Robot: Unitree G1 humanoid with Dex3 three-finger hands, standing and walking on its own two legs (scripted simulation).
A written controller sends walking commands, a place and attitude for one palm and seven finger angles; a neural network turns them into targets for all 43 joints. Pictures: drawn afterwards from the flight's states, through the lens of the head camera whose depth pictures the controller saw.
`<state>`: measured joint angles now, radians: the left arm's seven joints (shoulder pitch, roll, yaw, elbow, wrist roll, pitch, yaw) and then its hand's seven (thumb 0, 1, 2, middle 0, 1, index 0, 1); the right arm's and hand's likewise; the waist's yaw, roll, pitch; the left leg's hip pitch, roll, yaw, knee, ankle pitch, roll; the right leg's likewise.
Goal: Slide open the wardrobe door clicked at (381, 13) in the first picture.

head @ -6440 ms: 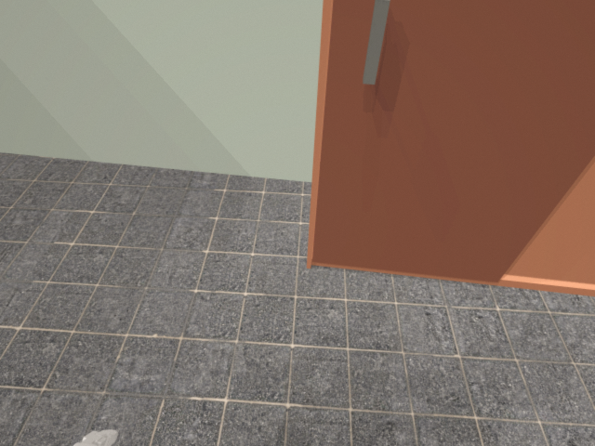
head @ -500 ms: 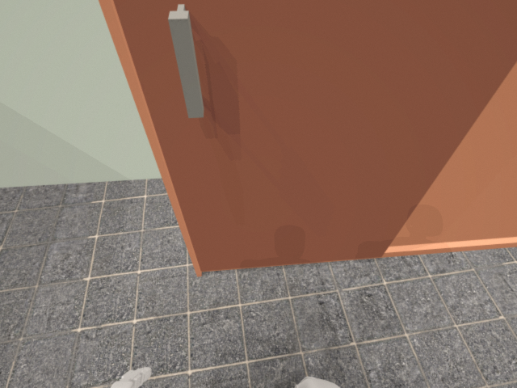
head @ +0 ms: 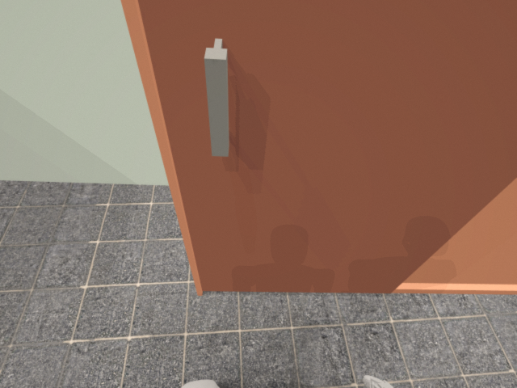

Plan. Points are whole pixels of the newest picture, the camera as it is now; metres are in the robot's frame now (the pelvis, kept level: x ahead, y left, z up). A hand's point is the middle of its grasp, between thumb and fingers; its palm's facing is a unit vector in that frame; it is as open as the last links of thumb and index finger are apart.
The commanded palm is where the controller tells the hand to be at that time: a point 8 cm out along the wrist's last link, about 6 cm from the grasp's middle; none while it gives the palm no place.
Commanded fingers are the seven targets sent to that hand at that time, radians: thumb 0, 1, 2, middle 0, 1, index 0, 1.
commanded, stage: come to a stop and stand still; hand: left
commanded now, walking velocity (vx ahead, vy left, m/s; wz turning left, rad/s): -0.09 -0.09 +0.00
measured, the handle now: (219, 100) +0.49 +0.12 +0.17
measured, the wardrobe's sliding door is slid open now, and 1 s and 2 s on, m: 0.00 0.00 0.00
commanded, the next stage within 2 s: look again from close up in 1.20 s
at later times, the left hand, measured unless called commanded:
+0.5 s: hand out of the picture -0.07 +0.10 -0.15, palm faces +0.11 -0.97 -0.23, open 7.4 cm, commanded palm none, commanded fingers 0.00 0.90 0.90 -0.20 -0.30 -0.20 -0.30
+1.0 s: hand out of the picture -0.07 +0.17 -0.17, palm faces +0.09 -0.98 -0.18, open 7.4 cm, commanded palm none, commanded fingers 0.00 0.90 0.90 -0.20 -0.30 -0.20 -0.30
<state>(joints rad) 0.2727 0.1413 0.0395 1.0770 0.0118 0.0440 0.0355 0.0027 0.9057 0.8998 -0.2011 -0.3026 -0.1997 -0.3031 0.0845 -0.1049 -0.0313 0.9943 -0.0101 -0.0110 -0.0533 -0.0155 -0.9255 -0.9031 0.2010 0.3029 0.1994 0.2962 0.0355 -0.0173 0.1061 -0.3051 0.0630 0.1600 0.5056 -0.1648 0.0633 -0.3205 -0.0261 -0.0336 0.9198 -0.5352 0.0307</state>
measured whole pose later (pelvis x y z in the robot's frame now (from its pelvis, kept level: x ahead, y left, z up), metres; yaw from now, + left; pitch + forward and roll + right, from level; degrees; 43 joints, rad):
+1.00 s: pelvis -0.06 +0.00 +0.00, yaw +1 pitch -1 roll +0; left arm 0.27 0.14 0.02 1.14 0.01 -0.01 0.03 0.00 0.91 0.90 -0.20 -0.30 -0.20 -0.30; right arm 0.26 -0.16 -0.02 1.11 -0.01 -0.01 -0.04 0.01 -0.95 -0.90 0.20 0.30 0.20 0.30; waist 0.02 0.00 0.02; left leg -0.13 0.01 0.09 0.43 -0.29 0.02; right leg -0.19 -0.07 -0.06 0.45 -0.23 0.04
